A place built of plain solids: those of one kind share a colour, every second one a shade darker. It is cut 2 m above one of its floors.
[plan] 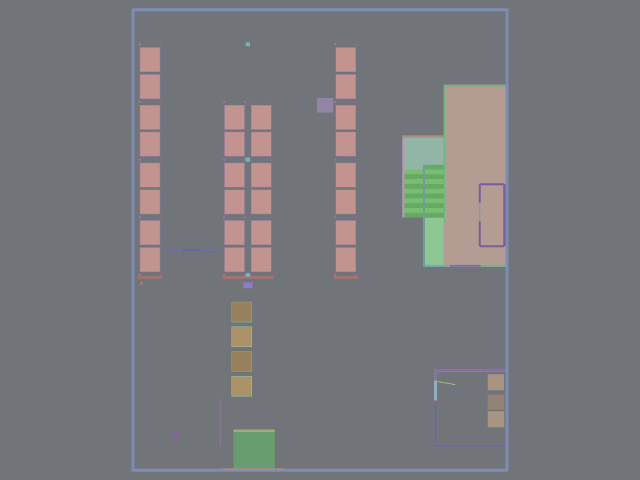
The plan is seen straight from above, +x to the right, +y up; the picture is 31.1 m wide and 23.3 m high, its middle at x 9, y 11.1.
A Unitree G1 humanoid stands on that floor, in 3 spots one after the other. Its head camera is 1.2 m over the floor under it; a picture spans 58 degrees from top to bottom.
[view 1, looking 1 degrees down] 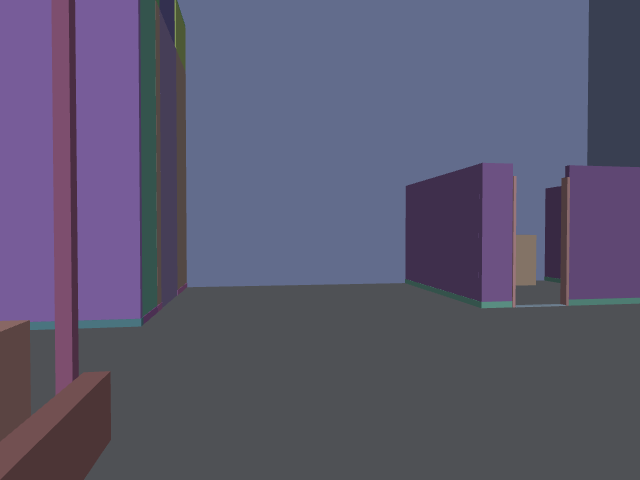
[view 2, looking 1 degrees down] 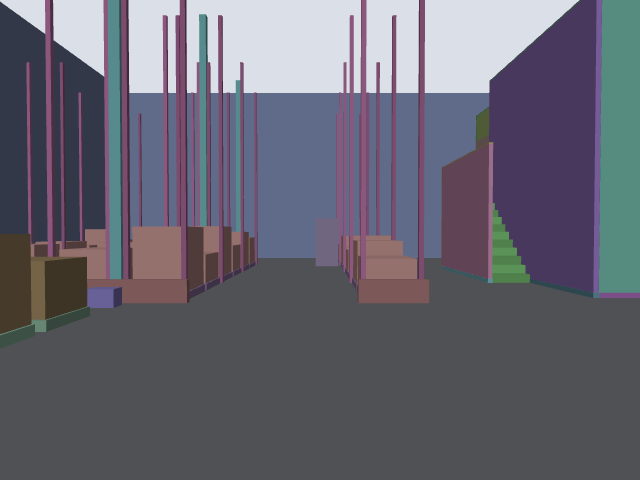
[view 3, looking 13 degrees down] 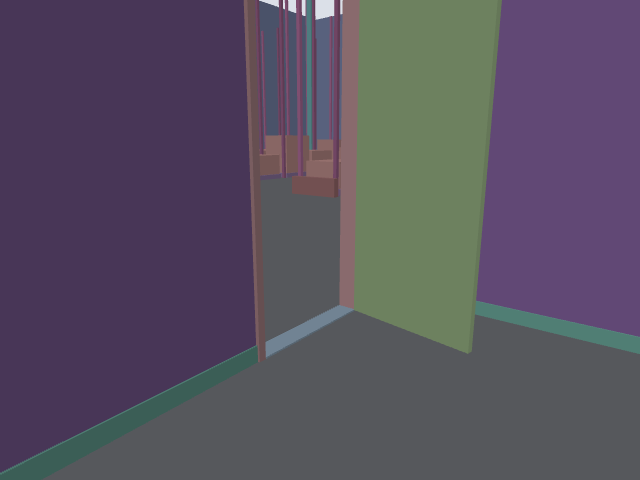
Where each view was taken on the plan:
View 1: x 8.20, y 8.40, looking -9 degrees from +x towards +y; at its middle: wall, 9.93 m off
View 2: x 9.00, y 1.90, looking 90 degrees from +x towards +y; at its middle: left_cage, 15.39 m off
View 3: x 16.28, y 1.76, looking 128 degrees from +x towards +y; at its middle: ground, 5.33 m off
